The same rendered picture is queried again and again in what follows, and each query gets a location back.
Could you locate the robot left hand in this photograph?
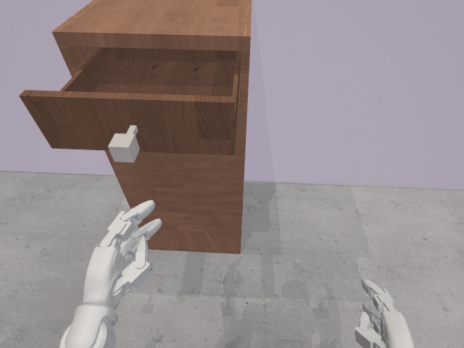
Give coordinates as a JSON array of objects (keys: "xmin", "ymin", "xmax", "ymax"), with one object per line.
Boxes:
[{"xmin": 83, "ymin": 200, "xmax": 162, "ymax": 310}]

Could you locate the handle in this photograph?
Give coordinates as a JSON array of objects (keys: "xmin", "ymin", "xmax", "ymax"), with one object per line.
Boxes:
[{"xmin": 108, "ymin": 125, "xmax": 140, "ymax": 162}]

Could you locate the drawer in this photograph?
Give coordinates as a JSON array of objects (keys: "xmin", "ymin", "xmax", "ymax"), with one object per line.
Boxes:
[{"xmin": 19, "ymin": 47, "xmax": 241, "ymax": 155}]

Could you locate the robot left forearm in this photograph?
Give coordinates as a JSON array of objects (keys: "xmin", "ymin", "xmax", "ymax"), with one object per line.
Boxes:
[{"xmin": 59, "ymin": 303, "xmax": 119, "ymax": 348}]

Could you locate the robot right hand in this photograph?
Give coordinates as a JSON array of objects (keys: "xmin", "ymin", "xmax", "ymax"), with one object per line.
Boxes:
[{"xmin": 355, "ymin": 278, "xmax": 415, "ymax": 348}]

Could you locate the cabinet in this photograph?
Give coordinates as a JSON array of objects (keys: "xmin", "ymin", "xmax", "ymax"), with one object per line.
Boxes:
[{"xmin": 52, "ymin": 0, "xmax": 252, "ymax": 254}]

